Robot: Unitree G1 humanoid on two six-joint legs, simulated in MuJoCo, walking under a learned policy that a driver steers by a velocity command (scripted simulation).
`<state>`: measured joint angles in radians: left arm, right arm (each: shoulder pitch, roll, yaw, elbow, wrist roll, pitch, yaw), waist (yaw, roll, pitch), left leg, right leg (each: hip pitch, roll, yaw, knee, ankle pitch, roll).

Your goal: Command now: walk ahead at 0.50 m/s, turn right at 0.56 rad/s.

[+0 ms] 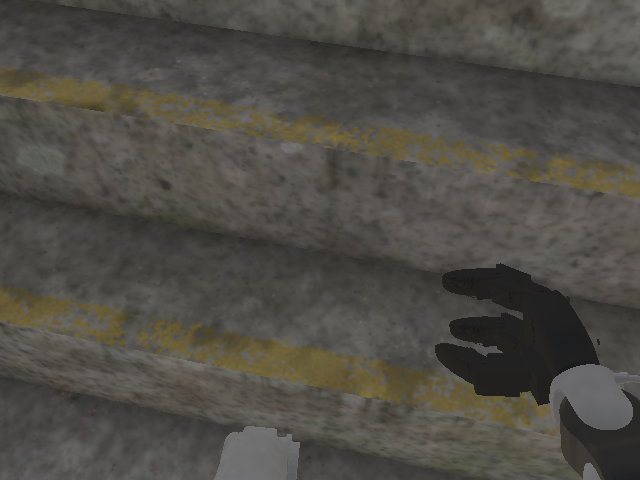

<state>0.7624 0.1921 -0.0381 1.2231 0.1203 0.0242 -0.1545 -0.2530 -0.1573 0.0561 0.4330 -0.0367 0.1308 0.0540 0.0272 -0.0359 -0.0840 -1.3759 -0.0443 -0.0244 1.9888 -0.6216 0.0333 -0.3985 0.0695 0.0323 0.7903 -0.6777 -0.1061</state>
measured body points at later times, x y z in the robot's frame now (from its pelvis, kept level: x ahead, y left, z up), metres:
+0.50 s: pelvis -0.25 +0.08 -0.11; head -0.25 +0.06 +0.33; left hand -0.13 +0.36 -0.21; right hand -0.05 -0.19 -0.16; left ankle -0.08 +0.12 -0.71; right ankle -0.34 +0.09 -0.85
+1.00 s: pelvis -0.36 +0.07 -0.16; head -0.38 +0.04 +0.28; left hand -0.23 +0.30 -0.27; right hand -0.30 -0.23 -0.27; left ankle -0.26 +0.17 -0.85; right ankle -0.38 +0.09 -0.91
